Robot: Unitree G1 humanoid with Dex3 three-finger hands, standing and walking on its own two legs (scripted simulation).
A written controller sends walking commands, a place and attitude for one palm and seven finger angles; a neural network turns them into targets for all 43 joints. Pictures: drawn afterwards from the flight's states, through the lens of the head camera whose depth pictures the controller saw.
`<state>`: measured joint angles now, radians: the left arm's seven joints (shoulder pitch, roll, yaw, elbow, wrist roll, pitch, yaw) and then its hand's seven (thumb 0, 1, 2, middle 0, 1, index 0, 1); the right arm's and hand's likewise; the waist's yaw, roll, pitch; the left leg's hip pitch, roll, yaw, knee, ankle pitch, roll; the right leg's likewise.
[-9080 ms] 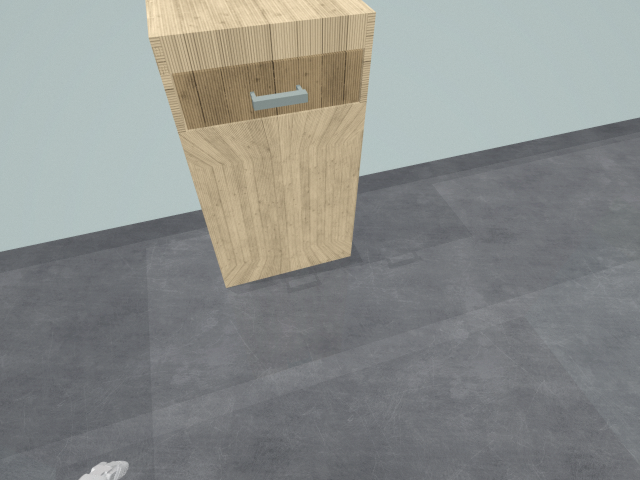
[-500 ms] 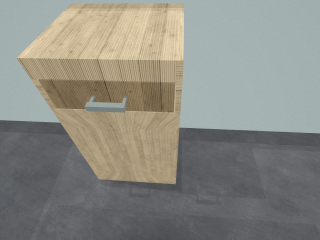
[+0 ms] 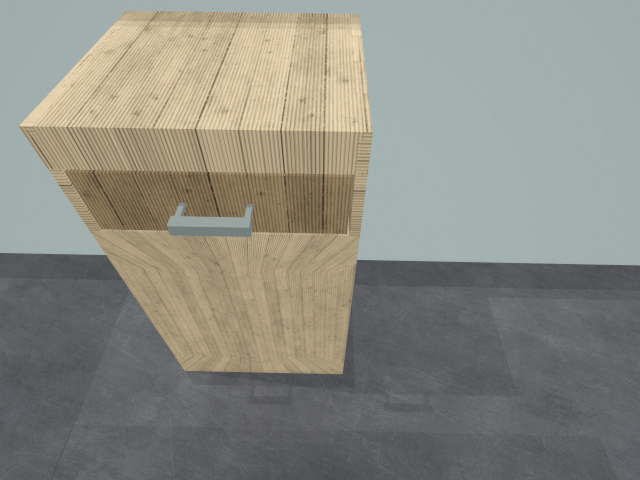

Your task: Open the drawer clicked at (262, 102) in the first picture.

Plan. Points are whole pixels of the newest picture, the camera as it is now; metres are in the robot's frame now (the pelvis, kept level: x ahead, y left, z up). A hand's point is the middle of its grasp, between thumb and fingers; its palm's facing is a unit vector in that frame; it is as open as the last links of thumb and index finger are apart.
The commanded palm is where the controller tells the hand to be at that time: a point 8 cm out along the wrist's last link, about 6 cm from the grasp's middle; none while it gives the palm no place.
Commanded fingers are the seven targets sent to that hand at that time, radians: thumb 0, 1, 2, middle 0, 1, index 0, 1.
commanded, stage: come to a stop and stand still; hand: left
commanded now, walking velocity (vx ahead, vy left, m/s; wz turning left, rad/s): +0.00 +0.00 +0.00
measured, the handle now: (213, 217) +0.51 +0.22 +0.00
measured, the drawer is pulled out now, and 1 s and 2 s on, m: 0.00 0.00 0.00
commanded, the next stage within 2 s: look again from close up in 0.58 s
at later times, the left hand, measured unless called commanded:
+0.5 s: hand out of the picture +0.03 +0.15 -0.17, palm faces +0.03 -0.98 -0.21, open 7.3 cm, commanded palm none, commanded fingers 0.00 0.90 0.90 -0.20 -0.30 -0.20 -0.30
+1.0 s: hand out of the picture -0.01 +0.12 -0.17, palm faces +0.06 -0.98 -0.16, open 7.3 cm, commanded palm none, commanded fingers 0.00 0.90 0.90 -0.20 -0.30 -0.20 -0.30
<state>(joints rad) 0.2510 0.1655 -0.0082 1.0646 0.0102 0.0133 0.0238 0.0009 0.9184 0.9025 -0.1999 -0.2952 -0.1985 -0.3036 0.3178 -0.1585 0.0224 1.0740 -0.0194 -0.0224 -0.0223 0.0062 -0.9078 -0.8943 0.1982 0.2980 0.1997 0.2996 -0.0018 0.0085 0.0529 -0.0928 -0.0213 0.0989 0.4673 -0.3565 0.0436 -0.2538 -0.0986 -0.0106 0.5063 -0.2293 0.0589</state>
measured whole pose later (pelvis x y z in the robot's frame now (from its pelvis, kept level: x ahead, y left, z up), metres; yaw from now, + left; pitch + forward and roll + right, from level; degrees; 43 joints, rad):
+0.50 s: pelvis +0.02 -0.03 +0.00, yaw +0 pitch -1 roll +0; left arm 0.25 0.16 0.00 1.10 0.01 0.00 0.03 0.00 0.93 0.90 -0.20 -0.30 -0.20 -0.30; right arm 0.27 -0.15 0.01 1.13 -0.02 -0.03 -0.03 0.00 -0.91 -0.89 0.20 0.30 0.20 0.30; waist 0.00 0.02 0.04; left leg -0.06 0.03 0.08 0.45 -0.37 0.00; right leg -0.23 -0.05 -0.04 0.51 -0.26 0.03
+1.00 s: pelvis +0.01 -0.04 +0.00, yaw +2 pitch -1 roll +0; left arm 0.29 0.14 -0.01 1.12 0.01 0.00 0.03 0.01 0.93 0.90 -0.20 -0.30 -0.20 -0.30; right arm 0.31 -0.12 0.01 1.16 -0.01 -0.02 -0.03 0.00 -0.90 -0.89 0.20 0.30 0.20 0.30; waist 0.01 0.00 0.04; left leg -0.08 0.05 0.05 0.44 -0.34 -0.02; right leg -0.22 -0.04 -0.07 0.46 -0.22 0.01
